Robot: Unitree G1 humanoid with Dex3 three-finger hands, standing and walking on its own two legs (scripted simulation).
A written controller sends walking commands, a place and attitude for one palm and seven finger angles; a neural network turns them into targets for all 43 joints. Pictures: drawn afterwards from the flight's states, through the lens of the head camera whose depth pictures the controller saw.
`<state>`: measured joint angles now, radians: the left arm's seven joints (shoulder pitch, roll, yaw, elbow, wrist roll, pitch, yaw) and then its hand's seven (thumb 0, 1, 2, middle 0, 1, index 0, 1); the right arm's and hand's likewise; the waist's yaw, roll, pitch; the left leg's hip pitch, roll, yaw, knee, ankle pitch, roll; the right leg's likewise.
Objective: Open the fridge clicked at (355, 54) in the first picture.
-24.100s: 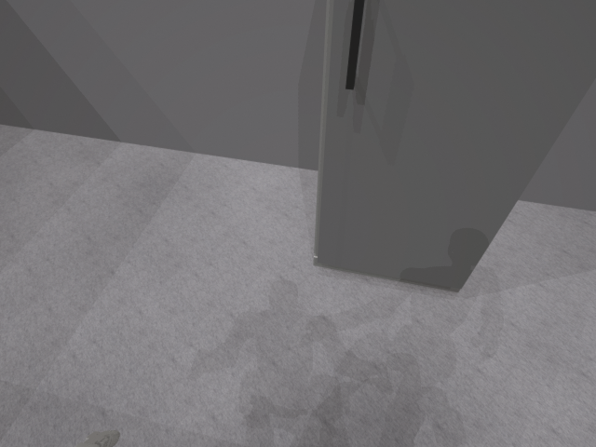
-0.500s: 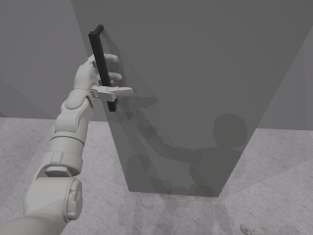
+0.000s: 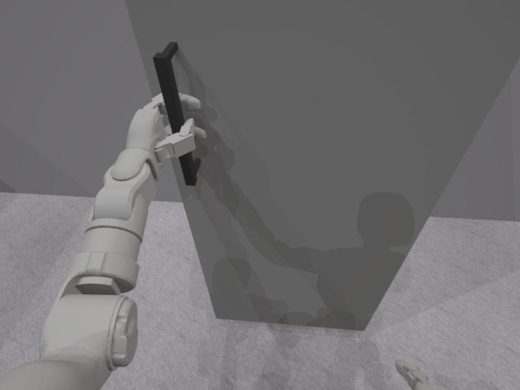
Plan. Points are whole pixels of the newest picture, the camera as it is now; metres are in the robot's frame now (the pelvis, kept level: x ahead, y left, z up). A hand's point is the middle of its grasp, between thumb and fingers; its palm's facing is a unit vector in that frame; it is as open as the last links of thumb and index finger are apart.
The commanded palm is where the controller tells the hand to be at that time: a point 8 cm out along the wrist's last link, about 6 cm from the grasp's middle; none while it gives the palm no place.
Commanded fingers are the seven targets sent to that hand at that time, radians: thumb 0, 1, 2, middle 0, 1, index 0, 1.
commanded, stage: grip the handle and tug to test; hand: left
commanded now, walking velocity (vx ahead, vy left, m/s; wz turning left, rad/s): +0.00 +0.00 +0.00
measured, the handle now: (182, 122) +0.48 +0.15 +0.19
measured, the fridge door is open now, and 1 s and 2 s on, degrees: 0 1 31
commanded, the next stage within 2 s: pull the door a little, standing still in 0.62 s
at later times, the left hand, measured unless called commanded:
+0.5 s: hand (189, 139) +0.43 +0.12 +0.20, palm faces -0.04 -1.00 +0.01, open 5.1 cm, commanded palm +0.38 +0.18 +0.20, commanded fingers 0.00 0.90 0.90 -0.45 -1.40 -0.45 -1.40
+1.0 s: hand (187, 145) +0.41 +0.12 +0.20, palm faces -0.02 -1.00 +0.00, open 5.6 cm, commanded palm +0.36 +0.18 +0.20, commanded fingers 0.00 0.90 0.90 -0.45 -1.40 -0.45 -1.40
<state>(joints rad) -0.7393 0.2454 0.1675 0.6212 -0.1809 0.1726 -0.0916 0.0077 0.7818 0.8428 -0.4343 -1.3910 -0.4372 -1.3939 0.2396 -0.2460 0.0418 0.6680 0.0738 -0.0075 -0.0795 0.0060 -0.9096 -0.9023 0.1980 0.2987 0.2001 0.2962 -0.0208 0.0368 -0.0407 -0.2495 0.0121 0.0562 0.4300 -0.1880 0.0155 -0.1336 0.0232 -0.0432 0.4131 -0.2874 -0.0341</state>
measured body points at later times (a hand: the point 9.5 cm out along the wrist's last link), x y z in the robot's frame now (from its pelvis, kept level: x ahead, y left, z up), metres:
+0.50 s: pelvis +0.00 +0.00 +0.00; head -0.01 -0.02 +0.45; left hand +0.42 +0.18 +0.20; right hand +0.12 -0.25 -0.11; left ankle +0.02 +0.11 -0.74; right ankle -0.04 -0.09 -0.74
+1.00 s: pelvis +0.03 +0.00 +0.00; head +0.01 -0.03 +0.45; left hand +0.40 +0.18 +0.20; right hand +0.21 -0.24 -0.09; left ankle +0.02 +0.11 -0.74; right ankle -0.04 -0.09 -0.74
